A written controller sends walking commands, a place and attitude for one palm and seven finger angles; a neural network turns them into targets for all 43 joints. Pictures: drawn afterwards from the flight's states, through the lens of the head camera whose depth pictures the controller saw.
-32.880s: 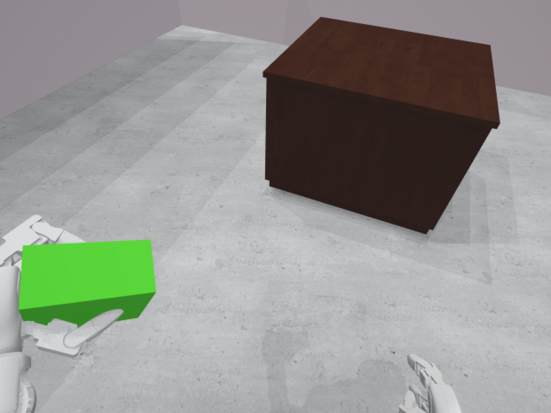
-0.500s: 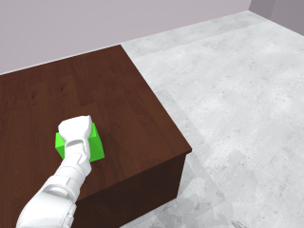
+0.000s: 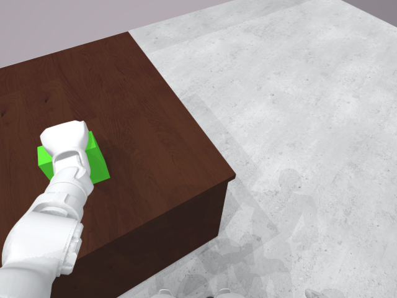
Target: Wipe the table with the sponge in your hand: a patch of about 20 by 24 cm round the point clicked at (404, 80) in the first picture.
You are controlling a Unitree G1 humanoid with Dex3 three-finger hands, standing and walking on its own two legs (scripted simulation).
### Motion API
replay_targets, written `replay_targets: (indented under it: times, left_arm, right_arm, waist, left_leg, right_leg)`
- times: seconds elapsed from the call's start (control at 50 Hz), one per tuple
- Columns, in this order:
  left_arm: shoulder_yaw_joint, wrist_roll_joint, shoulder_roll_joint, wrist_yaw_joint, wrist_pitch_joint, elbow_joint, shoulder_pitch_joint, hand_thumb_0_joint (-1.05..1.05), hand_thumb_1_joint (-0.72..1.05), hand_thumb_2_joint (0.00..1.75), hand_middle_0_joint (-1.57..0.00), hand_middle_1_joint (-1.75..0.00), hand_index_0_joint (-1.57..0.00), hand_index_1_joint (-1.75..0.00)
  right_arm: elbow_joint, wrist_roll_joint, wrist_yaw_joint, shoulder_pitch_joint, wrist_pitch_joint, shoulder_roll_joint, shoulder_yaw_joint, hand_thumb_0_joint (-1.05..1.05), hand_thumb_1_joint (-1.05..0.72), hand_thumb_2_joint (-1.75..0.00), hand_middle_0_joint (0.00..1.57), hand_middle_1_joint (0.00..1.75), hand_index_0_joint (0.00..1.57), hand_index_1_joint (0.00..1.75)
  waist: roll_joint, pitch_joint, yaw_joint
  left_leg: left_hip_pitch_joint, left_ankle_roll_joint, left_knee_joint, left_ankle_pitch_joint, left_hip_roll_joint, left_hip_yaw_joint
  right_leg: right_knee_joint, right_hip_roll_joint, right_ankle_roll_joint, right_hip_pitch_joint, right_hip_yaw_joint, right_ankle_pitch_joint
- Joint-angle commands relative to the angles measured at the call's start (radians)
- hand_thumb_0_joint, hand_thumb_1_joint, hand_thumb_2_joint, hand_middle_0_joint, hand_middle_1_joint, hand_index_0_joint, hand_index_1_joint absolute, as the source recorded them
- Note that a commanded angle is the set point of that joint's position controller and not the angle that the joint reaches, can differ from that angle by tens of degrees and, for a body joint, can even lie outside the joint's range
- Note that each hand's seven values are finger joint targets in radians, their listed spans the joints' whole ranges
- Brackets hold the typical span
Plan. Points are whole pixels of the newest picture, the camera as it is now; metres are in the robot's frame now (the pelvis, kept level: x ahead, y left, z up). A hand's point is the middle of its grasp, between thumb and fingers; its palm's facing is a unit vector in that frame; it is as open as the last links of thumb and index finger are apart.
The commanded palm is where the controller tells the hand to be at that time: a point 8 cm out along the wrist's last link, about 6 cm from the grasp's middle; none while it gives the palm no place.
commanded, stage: wipe forward along the middle lane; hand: left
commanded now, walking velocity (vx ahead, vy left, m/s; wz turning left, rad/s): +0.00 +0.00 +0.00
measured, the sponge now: (79, 168) +0.42 +0.28 -0.02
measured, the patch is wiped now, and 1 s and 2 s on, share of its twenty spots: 1.00 1.00 1.00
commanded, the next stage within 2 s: slide back across to the first lane in 0.50 s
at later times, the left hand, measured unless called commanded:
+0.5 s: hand (65, 136) +0.48 +0.31 +0.01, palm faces -0.14 -0.01 -0.99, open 9.7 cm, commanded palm +0.47 +0.31 +0.04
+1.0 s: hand (49, 131) +0.50 +0.36 +0.02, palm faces -0.10 -0.04 -0.99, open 9.7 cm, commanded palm +0.47 +0.36 +0.06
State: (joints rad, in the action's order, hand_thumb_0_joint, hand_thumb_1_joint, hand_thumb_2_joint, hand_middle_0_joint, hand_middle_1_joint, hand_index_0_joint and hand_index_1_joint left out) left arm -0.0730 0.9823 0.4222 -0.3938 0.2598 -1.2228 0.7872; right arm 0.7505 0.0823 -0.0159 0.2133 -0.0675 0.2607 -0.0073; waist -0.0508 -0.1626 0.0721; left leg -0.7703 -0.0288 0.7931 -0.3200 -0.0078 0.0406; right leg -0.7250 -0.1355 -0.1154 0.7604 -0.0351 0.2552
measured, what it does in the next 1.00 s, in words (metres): shifts its weight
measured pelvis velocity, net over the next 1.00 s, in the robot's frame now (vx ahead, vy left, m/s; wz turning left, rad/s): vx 0.04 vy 0.07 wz -0.03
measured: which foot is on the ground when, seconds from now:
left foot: down 0.00-1.00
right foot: down 0.00-1.00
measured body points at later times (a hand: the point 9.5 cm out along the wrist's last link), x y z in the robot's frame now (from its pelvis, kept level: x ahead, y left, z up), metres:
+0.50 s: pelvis +0.02 +0.03 +0.00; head +0.11 +0.03 +0.44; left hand +0.48 +0.31 +0.07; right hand +0.06 -0.24 -0.13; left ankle +0.04 +0.13 -0.70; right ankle +0.05 -0.04 -0.70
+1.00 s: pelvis +0.04 +0.07 +0.01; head +0.12 +0.08 +0.45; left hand +0.50 +0.35 +0.07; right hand +0.07 -0.20 -0.12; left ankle +0.04 +0.13 -0.70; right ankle +0.05 -0.04 -0.70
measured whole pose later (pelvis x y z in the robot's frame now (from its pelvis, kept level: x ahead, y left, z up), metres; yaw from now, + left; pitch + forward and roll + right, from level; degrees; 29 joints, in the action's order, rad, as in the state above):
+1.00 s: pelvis +0.04 +0.07 +0.01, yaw -2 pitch +19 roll -3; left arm 0.02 1.04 0.52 -0.36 0.20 -1.23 0.84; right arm 0.74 0.06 0.03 0.31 -0.10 0.25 -0.01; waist -0.04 -0.17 0.11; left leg -0.74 -0.09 0.75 -0.35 -0.04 0.00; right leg -0.65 -0.10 -0.03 0.72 0.02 0.27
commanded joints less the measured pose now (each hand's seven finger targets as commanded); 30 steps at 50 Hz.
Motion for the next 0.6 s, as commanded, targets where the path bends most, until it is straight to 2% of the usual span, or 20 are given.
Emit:
replay_targets:
  times: [0.0, 0.08, 0.1, 0.14, 0.16, 0.18, 0.2, 0.22, 0.26, 0.28, 0.3, 0.34, 0.36, 0.38, 0.4, 0.44, 0.48, 0.5, 0.56, 0.58]
  left_arm:
    - [0.031, 0.035, 0.264, -0.018, 0.019, 0.062, 0.285, 0.0, 0.1, 1.3, -1.2, -1.6, -1.2, -1.6]
    - [0.048, 0.039, 0.323, -0.007, 0.021, 0.03, 0.316, 0.0, 0.1, 1.3, -1.2, -1.6, -1.2, -1.6]
    - [0.052, 0.035, 0.325, -0.001, 0.018, 0.045, 0.324, 0.0, 0.1, 1.3, -1.2, -1.6, -1.2, -1.6]
    - [0.05, 0.049, 0.346, 0.007, 0.019, 0.017, 0.33, 0.0, 0.1, 1.3, -1.2, -1.6, -1.2, -1.6]
    - [0.042, 0.051, 0.335, 0.012, 0.017, 0.027, 0.327, 0.0, 0.1, 1.3, -1.2, -1.6, -1.2, -1.6]
    - [0.044, 0.058, 0.337, 0.015, 0.014, 0.028, 0.324, 0.0, 0.1, 1.3, -1.2, -1.6, -1.2, -1.6]
    - [0.039, 0.054, 0.315, 0.022, 0.007, 0.036, 0.321, 0.0, 0.1, 1.3, -1.2, -1.6, -1.2, -1.6]
    - [0.056, 0.056, 0.333, 0.024, 0.004, 0.023, 0.28, 0.0, 0.1, 1.3, -1.2, -1.6, -1.2, -1.6]
    - [0.069, 0.055, 0.363, 0.026, -0.001, 0.03, 0.303, 0.0, 0.1, 1.3, -1.2, -1.6, -1.2, -1.6]
    - [0.061, 0.056, 0.362, 0.027, -0.002, 0.028, 0.318, 0.0, 0.1, 1.3, -1.2, -1.6, -1.2, -1.6]
    - [0.065, 0.053, 0.359, 0.027, -0.007, 0.032, 0.341, 0.0, 0.1, 1.3, -1.2, -1.6, -1.2, -1.6]
    - [0.064, 0.062, 0.359, 0.026, -0.008, 0.011, 0.314, 0.0, 0.1, 1.3, -1.2, -1.6, -1.2, -1.6]
    - [0.061, 0.069, 0.363, 0.025, -0.009, 0.015, 0.337, 0.0, 0.1, 1.3, -1.2, -1.6, -1.2, -1.6]
    - [0.059, 0.068, 0.356, 0.024, -0.009, 0.009, 0.335, 0.0, 0.1, 1.3, -1.2, -1.6, -1.2, -1.6]
    - [0.07, 0.064, 0.361, 0.025, -0.013, 0.014, 0.345, 0.0, 0.1, 1.3, -1.2, -1.6, -1.2, -1.6]
    - [0.059, 0.071, 0.356, 0.025, -0.012, -0.001, 0.341, 0.0, 0.1, 1.3, -1.2, -1.6, -1.2, -1.6]
    - [0.052, 0.076, 0.351, 0.021, -0.009, -0.012, 0.367, 0.0, 0.1, 1.3, -1.2, -1.6, -1.2, -1.6]
    - [0.071, 0.072, 0.371, 0.02, -0.013, -0.007, 0.386, 0.0, 0.1, 1.3, -1.2, -1.6, -1.2, -1.6]
    - [0.055, 0.085, 0.376, 0.015, -0.006, -0.041, 0.436, 0.0, 0.1, 1.3, -1.2, -1.6, -1.2, -1.6]
    - [0.062, 0.085, 0.379, 0.014, -0.003, -0.051, 0.411, 0.0, 0.1, 1.3, -1.2, -1.6, -1.2, -1.6]
  right_arm:
    - [-0.097, -0.006, 0.0, 0.025, 0.034, 0.141, 0.039, 0.0, -0.9, -0.9, 0.2, 0.3, 0.2, 0.3]
    - [-0.091, -0.004, -0.004, 0.051, 0.033, 0.153, 0.034, 0.0, -0.9, -0.9, 0.2, 0.3, 0.2, 0.3]
    - [-0.093, -0.004, -0.002, 0.05, 0.035, 0.152, 0.035, 0.0, -0.9, -0.9, 0.2, 0.3, 0.2, 0.3]
    - [-0.089, -0.004, -0.002, 0.07, 0.035, 0.157, 0.033, 0.0, -0.9, -0.9, 0.2, 0.3, 0.2, 0.3]
    - [-0.092, -0.005, 0.0, 0.074, 0.036, 0.156, 0.033, 0.0, -0.9, -0.9, 0.2, 0.3, 0.2, 0.3]
    - [-0.089, -0.005, 0.003, 0.083, 0.035, 0.158, 0.035, 0.0, -0.9, -0.9, 0.2, 0.3, 0.2, 0.3]
    - [-0.091, -0.007, 0.005, 0.087, 0.036, 0.154, 0.038, 0.0, -0.9, -0.9, 0.2, 0.3, 0.2, 0.3]
    - [-0.09, -0.006, 0.007, 0.097, 0.033, 0.156, 0.039, 0.0, -0.9, -0.9, 0.2, 0.3, 0.2, 0.3]
    - [-0.089, -0.007, 0.006, 0.103, 0.031, 0.161, 0.039, 0.0, -0.9, -0.9, 0.2, 0.3, 0.2, 0.3]
    - [-0.091, -0.007, 0.006, 0.106, 0.031, 0.162, 0.037, 0.0, -0.9, -0.9, 0.2, 0.3, 0.2, 0.3]
    - [-0.085, -0.007, 0.008, 0.109, 0.032, 0.162, 0.039, 0.0, -0.9, -0.9, 0.2, 0.3, 0.2, 0.3]
    - [-0.084, -0.009, 0.01, 0.12, 0.031, 0.165, 0.041, 0.0, -0.9, -0.9, 0.2, 0.3, 0.2, 0.3]
    - [-0.083, -0.012, 0.01, 0.126, 0.031, 0.168, 0.041, 0.0, -0.9, -0.9, 0.2, 0.3, 0.2, 0.3]
    - [-0.082, -0.013, 0.011, 0.132, 0.031, 0.168, 0.043, 0.0, -0.9, -0.9, 0.2, 0.3, 0.2, 0.3]
    - [-0.078, -0.014, 0.013, 0.132, 0.032, 0.167, 0.044, 0.0, -0.9, -0.9, 0.2, 0.3, 0.2, 0.3]
    - [-0.08, -0.016, 0.015, 0.145, 0.029, 0.17, 0.043, 0.0, -0.9, -0.9, 0.2, 0.3, 0.2, 0.3]
    - [-0.077, -0.018, 0.015, 0.148, 0.026, 0.173, 0.044, 0.0, -0.9, -0.9, 0.2, 0.3, 0.2, 0.3]
    - [-0.073, -0.019, 0.017, 0.144, 0.028, 0.173, 0.044, 0.0, -0.9, -0.9, 0.2, 0.3, 0.2, 0.3]
    - [-0.069, -0.023, 0.015, 0.159, 0.027, 0.182, 0.042, 0.0, -0.9, -0.9, 0.2, 0.3, 0.2, 0.3]
    - [-0.075, -0.024, 0.019, 0.163, 0.028, 0.18, 0.041, 0.0, -0.9, -0.9, 0.2, 0.3, 0.2, 0.3]
  waist:
    - [0.079, -0.259, 0.025]
    - [0.131, -0.243, 0.049]
    - [0.102, -0.267, 0.041]
    - [0.108, -0.259, 0.051]
    - [0.079, -0.268, 0.047]
    - [0.084, -0.282, 0.046]
    - [0.066, -0.299, 0.042]
    - [0.07, -0.302, 0.033]
    - [0.093, -0.299, 0.044]
    - [0.079, -0.284, 0.048]
    - [0.08, -0.29, 0.05]
    - [0.067, -0.285, 0.045]
    - [0.062, -0.284, 0.053]
    - [0.081, -0.286, 0.055]
    - [0.057, -0.299, 0.05]
    - [0.052, -0.298, 0.051]
    - [0.065, -0.281, 0.063]
    - [0.032, -0.289, 0.055]
    - [0.05, -0.269, 0.08]
    - [0.037, -0.288, 0.062]
  left_leg:
    - [-0.061, -0.031, -0.042, -0.059, -0.014, -0.032]
    - [-0.105, -0.031, -0.021, -0.065, -0.009, -0.036]
    - [-0.094, -0.032, -0.027, -0.049, -0.013, -0.035]
    - [-0.094, -0.034, -0.026, -0.041, -0.01, -0.038]
    - [-0.089, -0.033, -0.025, -0.03, -0.011, -0.039]
    - [-0.081, -0.034, -0.024, -0.016, -0.01, -0.038]
    - [-0.061, -0.035, -0.031, 0.008, -0.01, -0.038]
    - [-0.057, -0.035, -0.032, 0.015, -0.012, -0.042]
    - [-0.069, -0.035, -0.028, 0.011, -0.011, -0.046]
    - [-0.075, -0.034, -0.031, 0.003, -0.012, -0.046]
    - [-0.059, -0.037, -0.038, 0.017, -0.009, -0.042]
    - [-0.043, -0.039, -0.04, 0.022, -0.011, -0.045]
    - [-0.035, -0.039, -0.04, 0.027, -0.009, -0.042]
    - [-0.035, -0.04, -0.039, 0.034, -0.009, -0.042]
    - [-0.016, -0.04, -0.045, 0.055, -0.008, -0.041]
    - [-0.004, -0.04, -0.047, 0.058, -0.009, -0.037]
    - [0.006, -0.041, -0.052, 0.046, -0.006, -0.033]
    - [0.024, -0.041, -0.057, 0.061, -0.004, -0.026]
    - [0.027, -0.043, -0.057, 0.038, 0.0, -0.019]
    - [0.028, -0.041, -0.06, 0.039, -0.004, -0.017]
  right_leg:
    - [0.176, 0.132, 0.076, -0.33, 0.219, 0.05]
    - [0.183, 0.14, 0.087, -0.346, 0.247, 0.035]
    - [0.172, 0.134, 0.083, -0.351, 0.23, 0.003]
    - [0.164, 0.129, 0.087, -0.341, 0.219, -0.018]
    - [0.161, 0.13, 0.085, -0.346, 0.224, -0.046]
    - [0.151, 0.127, 0.083, -0.347, 0.213, -0.076]
    - [0.137, 0.12, 0.08, -0.349, 0.194, -0.125]
    - [0.136, 0.117, 0.083, -0.353, 0.184, -0.134]
    - [0.142, 0.117, 0.087, -0.358, 0.191, -0.141]
    - [0.145, 0.117, 0.086, -0.35, 0.192, -0.129]
    - [0.134, 0.109, 0.083, -0.336, 0.168, -0.143]
    - [0.135, 0.103, 0.082, -0.315, 0.155, -0.136]
    - [0.13, 0.1, 0.081, -0.301, 0.148, -0.143]
    - [0.129, 0.1, 0.082, -0.303, 0.145, -0.156]
    - [0.121, 0.096, 0.079, -0.299, 0.133, -0.179]
    - [0.115, 0.089, 0.078, -0.273, 0.115, -0.163]
    - [0.12, 0.086, 0.079, -0.239, 0.105, -0.128]
    - [0.112, 0.084, 0.073, -0.224, 0.097, -0.131]
    - [0.115, 0.078, 0.075, -0.173, 0.085, -0.079]
    - [0.111, 0.077, 0.072, -0.183, 0.08, -0.07]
